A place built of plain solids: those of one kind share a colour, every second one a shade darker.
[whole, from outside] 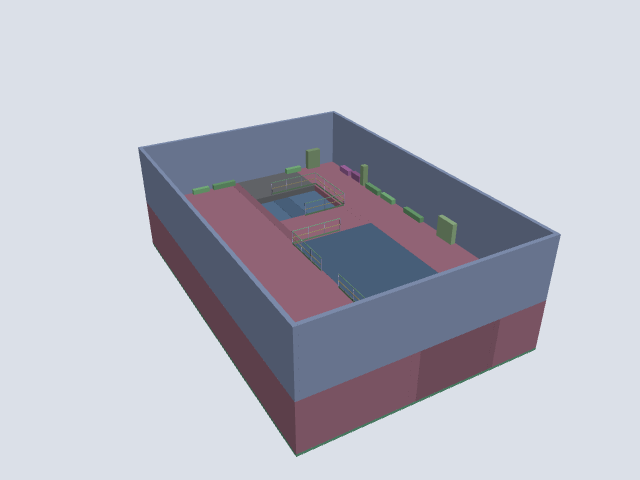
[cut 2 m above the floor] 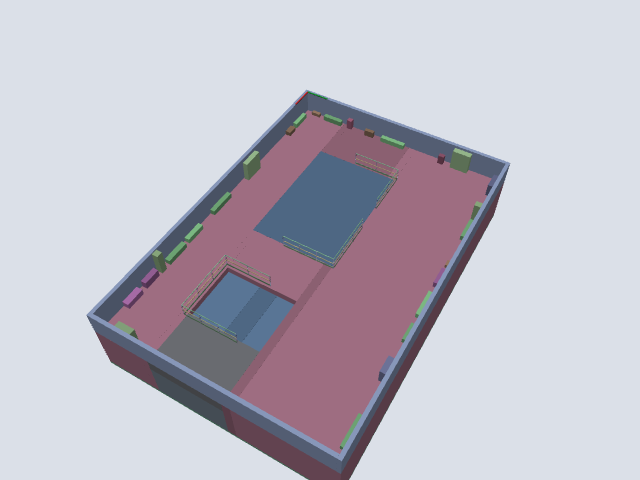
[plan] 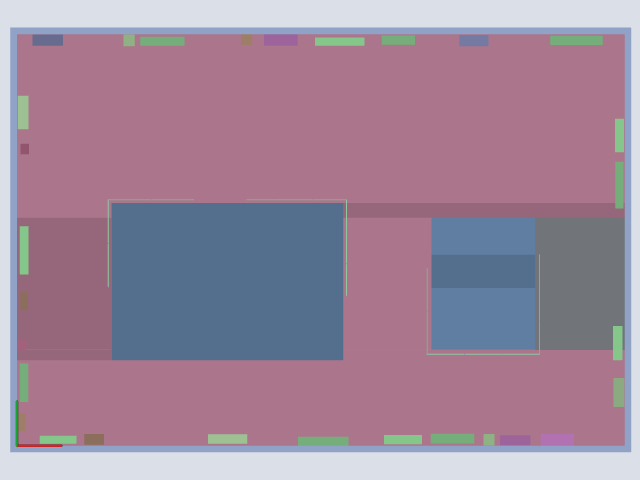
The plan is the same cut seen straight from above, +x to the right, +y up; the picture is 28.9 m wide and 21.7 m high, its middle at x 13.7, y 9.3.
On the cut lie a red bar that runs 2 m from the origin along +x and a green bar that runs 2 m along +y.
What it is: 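A town's swimming bath, shut for a repair, its basins drained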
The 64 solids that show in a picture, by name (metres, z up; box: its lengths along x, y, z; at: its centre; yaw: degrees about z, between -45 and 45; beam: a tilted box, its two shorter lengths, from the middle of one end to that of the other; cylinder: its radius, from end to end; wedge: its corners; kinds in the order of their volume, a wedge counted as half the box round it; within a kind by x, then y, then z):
{
 "surround_1": {"box": [4.57, 0.47, 4.1], "at": [1.98, 4.1, -2.05]},
 "surround_2": {"box": [4.57, 5.98, 4.1], "at": [1.98, 7.32, -2.05]},
 "surround_3": {"box": [4.57, 0.66, 4.1], "at": [1.98, 10.64, -2.05]},
 "surround_4": {"box": [28.08, 4.16, 4.1], "at": [13.74, 1.78, -2.05]},
 "surround_5": {"box": [28.08, 7.93, 4.1], "at": [13.74, 14.94, -2.05]},
 "surround_6": {"box": [3.99, 5.98, 4.1], "at": [16.74, 7.32, -2.05]},
 "surround_7": {"box": [13.03, 0.47, 4.1], "at": [21.26, 4.1, -2.05]},
 "surround_8": {"box": [13.03, 0.66, 4.1], "at": [21.26, 10.64, -2.05]},
 "floor_1": {"box": [10.48, 7.11, 4.1], "at": [9.51, 7.42, -2.05]},
 "floor_2": {"box": [4.69, 2.8, 3.57], "at": [21.08, 5.73, -2.32]},
 "floor_3": {"box": [4.69, 1.5, 3.55], "at": [21.08, 7.88, -2.32]},
 "floor_4": {"box": [4.69, 1.68, 3.54], "at": [21.08, 9.47, -2.33]},
 "wall_1": {"box": [0.3, 18.61, 5.13], "at": [-0.15, 9.3, 2.56]},
 "wall_2": {"box": [28.08, 0.3, 5.13], "at": [13.74, -0.15, 2.56]},
 "wall_3": {"box": [28.08, 0.3, 5.13], "at": [13.74, 18.76, 2.56]},
 "wall_4": {"box": [0.3, 18.61, 5.13], "at": [27.63, 9.3, 2.56]},
 "footing_1": {"box": [28.08, 19.21, 0.2], "at": [13.74, 9.3, -4.2]},
 "surround_under_1": {"box": [4.35, 5.98, 3.1], "at": [25.6, 7.32, -2.55]},
 "bench_1": {"box": [0.39, 1.75, 0.46], "at": [0.32, 2.85, 0.23]},
 "bench_2": {"box": [0.4, 2.19, 0.43], "at": [0.32, 8.83, 0.22]},
 "bench_3": {"box": [1.67, 0.37, 0.45], "at": [1.86, 0.27, 0.22]},
 "bench_4": {"box": [2.0, 0.41, 0.46], "at": [6.57, 18.28, 0.23]},
 "bench_5": {"box": [2.28, 0.4, 0.44], "at": [13.85, 0.2, 0.22]},
 "bench_6": {"box": [2.24, 0.37, 0.44], "at": [14.59, 18.27, 0.22]},
 "bench_7": {"box": [1.5, 0.42, 0.42], "at": [17.25, 18.34, 0.21]},
 "bench_8": {"box": [1.72, 0.42, 0.44], "at": [17.45, 0.27, 0.22]},
 "bench_9": {"box": [1.97, 0.44, 0.46], "at": [19.69, 0.32, 0.23]},
 "bench_10": {"box": [2.38, 0.42, 0.44], "at": [25.3, 18.32, 0.22]},
 "bench_11": {"box": [0.43, 1.55, 0.45], "at": [27.16, 4.64, 0.22]},
 "bench_12": {"box": [0.38, 2.13, 0.46], "at": [27.23, 11.78, 0.23]},
 "bench_13": {"box": [0.41, 1.52, 0.42], "at": [27.24, 14.02, 0.21]},
 "cupboard_1": {"box": [0.49, 1.52, 1.82], "at": [0.28, 15.07, 0.91]},
 "cupboard_2": {"box": [1.77, 0.43, 1.77], "at": [9.52, 0.3, 0.89]},
 "cupboard_3": {"box": [0.49, 1.32, 1.84], "at": [27.21, 2.41, 0.92]},
 "reel_1": {"box": [1.39, 0.51, 1.13], "at": [1.39, 18.34, 0.57]},
 "reel_2": {"box": [1.33, 0.51, 1.19], "at": [20.65, 18.32, 0.6]},
 "blocks_1": {"box": [1.53, 0.51, 0.52], "at": [11.93, 18.34, 0.26]},
 "blocks_2": {"box": [1.38, 0.45, 0.63], "at": [22.52, 0.25, 0.31]},
 "blocks_3": {"box": [1.51, 0.53, 0.49], "at": [24.43, 0.28, 0.24]},
 "chair_1": {"box": [0.51, 0.54, 1.74], "at": [5.07, 18.33, 0.87]},
 "chair_2": {"box": [0.51, 0.52, 1.92], "at": [21.34, 0.27, 0.96]},
 "crates_1": {"box": [0.32, 0.8, 0.31], "at": [0.23, 1.05, 0.15]},
 "crates_2": {"box": [0.33, 0.83, 0.56], "at": [0.32, 6.54, 0.28]},
 "crates_3": {"box": [0.89, 0.49, 0.39], "at": [3.49, 0.29, 0.19]},
 "crates_4": {"box": [0.51, 0.47, 0.28], "at": [10.38, 18.37, 0.14]},
 "drum_1": {"box": [0.42, 0.46, 0.88], "at": [0.21, 4.54, 0.44]},
 "drum_2": {"box": [0.39, 0.48, 0.81], "at": [0.35, 13.41, 0.41]},
 "guard_toe_1": {"box": [0.03, 3.98, 0.15], "at": [4.12, 9.15, 0.07]},
 "guard_toe_2": {"box": [4.57, 0.03, 0.15], "at": [12.63, 11.12, 0.07]},
 "guard_toe_3": {"box": [0.03, 4.38, 0.15], "at": [14.89, 8.95, 0.07]},
 "guard_toe_4": {"box": [0.03, 3.9, 0.15], "at": [18.54, 6.07, 0.07]},
 "guard_toe_5": {"box": [5.12, 0.03, 0.15], "at": [21.08, 4.14, 0.07]},
 "guard_toe_6": {"box": [0.03, 4.55, 0.15], "at": [23.62, 6.39, 0.07]},
 "guard_rail_top_1": {"box": [0.048, 3.98, 0.048], "at": [4.12, 9.15, 1.11]},
 "guard_rail_top_2": {"box": [3.9, 0.048, 0.048], "at": [6.05, 11.12, 1.11]},
 "guard_rail_top_3": {"box": [4.57, 0.048, 0.048], "at": [12.63, 11.12, 1.11]},
 "guard_rail_top_4": {"box": [0.048, 4.38, 0.048], "at": [14.89, 8.95, 1.11]},
 "guard_rail_top_5": {"box": [0.048, 3.9, 0.048], "at": [18.54, 6.07, 1.15]},
 "guard_rail_top_6": {"box": [5.12, 0.048, 0.048], "at": [21.08, 4.14, 1.15]},
 "guard_rail_top_7": {"box": [0.048, 4.55, 0.048], "at": [23.62, 6.39, 1.15]},
 "guard_rail_mid_1": {"box": [0.048, 4.38, 0.048], "at": [14.89, 8.95, 0.57]},
 "guard_rail_mid_2": {"box": [0.048, 3.9, 0.048], "at": [18.54, 6.07, 0.59]},
 "guard_rail_mid_3": {"box": [5.12, 0.048, 0.048], "at": [21.08, 4.14, 0.59]},
 "guard_rail_mid_4": {"box": [0.048, 4.55, 0.048], "at": [23.62, 6.39, 0.59]}
}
